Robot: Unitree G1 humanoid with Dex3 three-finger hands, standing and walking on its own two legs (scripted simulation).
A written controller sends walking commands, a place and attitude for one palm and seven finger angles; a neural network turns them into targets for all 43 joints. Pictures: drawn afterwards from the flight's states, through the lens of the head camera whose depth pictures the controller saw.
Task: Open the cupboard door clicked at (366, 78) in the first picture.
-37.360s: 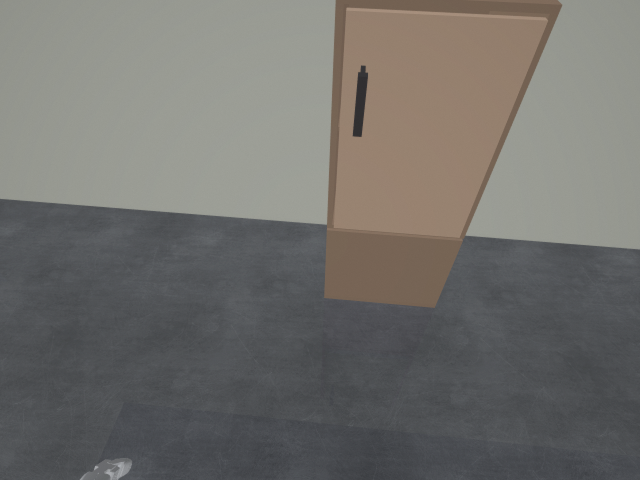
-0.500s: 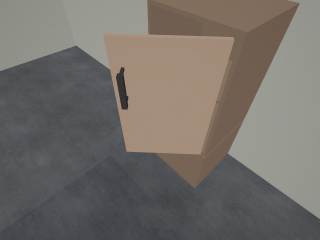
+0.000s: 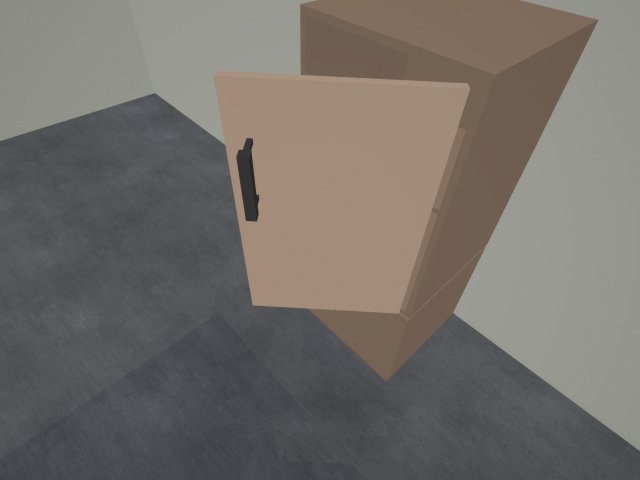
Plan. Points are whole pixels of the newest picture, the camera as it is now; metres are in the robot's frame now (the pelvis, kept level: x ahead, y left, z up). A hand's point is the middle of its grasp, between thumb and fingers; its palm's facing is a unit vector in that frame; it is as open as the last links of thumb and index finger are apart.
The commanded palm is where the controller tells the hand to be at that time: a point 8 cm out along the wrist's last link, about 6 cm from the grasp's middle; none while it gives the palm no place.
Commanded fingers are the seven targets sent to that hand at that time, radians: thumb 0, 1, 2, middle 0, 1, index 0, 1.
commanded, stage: raise the hand with hooked fingers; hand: left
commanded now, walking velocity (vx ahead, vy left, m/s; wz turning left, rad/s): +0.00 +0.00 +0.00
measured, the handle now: (250, 180) +0.57 +0.16 +0.06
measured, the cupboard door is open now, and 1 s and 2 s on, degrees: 44 44 44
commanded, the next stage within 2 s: none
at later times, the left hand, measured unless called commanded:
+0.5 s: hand (154, 468) +0.15 +0.21 -0.05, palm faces +0.18 -0.98 -0.04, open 9.1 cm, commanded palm +0.15 +0.26 -0.02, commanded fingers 0.00 0.27 0.63 -0.25 -0.70 -0.25 -0.70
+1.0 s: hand (136, 385) +0.23 +0.24 +0.00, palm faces +0.05 -1.00 -0.07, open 12.2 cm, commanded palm +0.20 +0.30 +0.03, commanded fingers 0.00 -0.31 0.38 -0.29 -1.08 -0.29 -1.08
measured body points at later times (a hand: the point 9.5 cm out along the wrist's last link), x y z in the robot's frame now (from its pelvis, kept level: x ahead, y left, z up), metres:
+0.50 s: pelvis +0.01 -0.03 -0.08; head +0.05 +0.00 +0.37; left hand +0.13 +0.26 -0.04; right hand +0.24 -0.26 -0.10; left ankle +0.01 +0.10 -0.74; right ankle +0.04 -0.13 -0.74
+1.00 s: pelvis +0.02 -0.01 -0.06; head +0.06 +0.00 +0.39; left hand +0.22 +0.30 +0.01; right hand +0.19 -0.25 -0.13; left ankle +0.01 +0.10 -0.74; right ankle +0.04 -0.13 -0.74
